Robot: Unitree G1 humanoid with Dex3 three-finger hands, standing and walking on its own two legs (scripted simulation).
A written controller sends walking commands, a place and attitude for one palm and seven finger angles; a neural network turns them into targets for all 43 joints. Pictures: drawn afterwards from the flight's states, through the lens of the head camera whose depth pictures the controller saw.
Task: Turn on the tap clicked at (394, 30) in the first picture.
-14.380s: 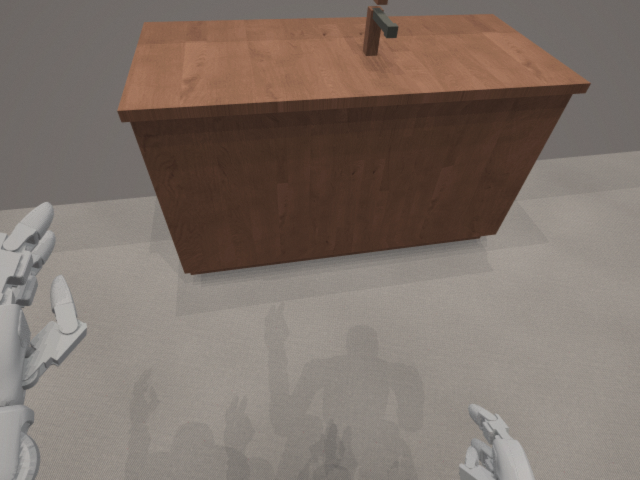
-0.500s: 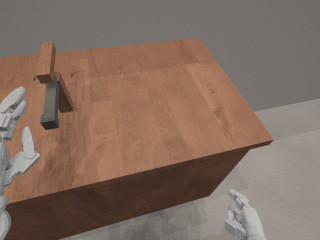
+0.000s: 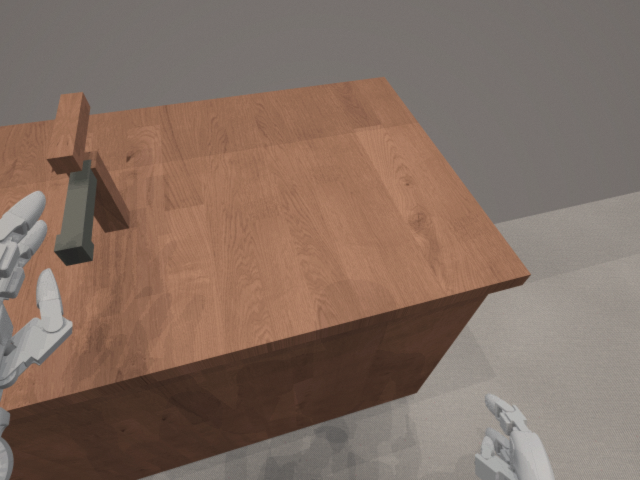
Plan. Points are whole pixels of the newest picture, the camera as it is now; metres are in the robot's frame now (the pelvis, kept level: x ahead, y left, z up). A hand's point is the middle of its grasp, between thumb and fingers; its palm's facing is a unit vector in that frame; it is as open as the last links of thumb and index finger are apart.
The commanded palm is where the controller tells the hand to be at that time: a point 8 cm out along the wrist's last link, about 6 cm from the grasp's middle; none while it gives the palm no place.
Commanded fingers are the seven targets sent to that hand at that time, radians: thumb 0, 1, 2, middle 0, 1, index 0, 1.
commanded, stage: come to a stop and stand still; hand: left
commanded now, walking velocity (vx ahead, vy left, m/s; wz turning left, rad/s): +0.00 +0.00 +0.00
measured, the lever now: (74, 248) +0.33 +0.31 +0.11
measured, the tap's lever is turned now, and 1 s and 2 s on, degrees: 0 0 0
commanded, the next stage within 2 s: look again from close up in 0.90 s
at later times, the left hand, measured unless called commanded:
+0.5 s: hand out of the picture +0.23 +0.32 +0.16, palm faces +0.39 -0.83 -0.39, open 7.4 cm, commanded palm +0.16 +0.34 +0.18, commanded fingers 0.00 0.90 0.90 -0.20 -0.30 -0.20 -0.30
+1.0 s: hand out of the picture +0.20 +0.31 +0.16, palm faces +0.38 -0.85 -0.37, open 7.4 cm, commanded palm +0.14 +0.34 +0.18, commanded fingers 0.00 0.90 0.90 -0.20 -0.30 -0.20 -0.30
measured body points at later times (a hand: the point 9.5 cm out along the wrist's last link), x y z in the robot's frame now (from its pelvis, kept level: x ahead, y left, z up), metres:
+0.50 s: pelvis +0.01 +0.06 +0.00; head +0.06 +0.10 +0.45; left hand +0.21 +0.36 +0.18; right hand +0.21 -0.16 -0.06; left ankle +0.04 +0.13 -0.74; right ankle +0.00 -0.09 -0.74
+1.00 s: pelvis -0.01 +0.06 +0.00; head +0.02 +0.09 +0.45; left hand +0.18 +0.35 +0.18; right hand +0.18 -0.16 -0.06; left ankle +0.04 +0.13 -0.74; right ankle +0.00 -0.09 -0.74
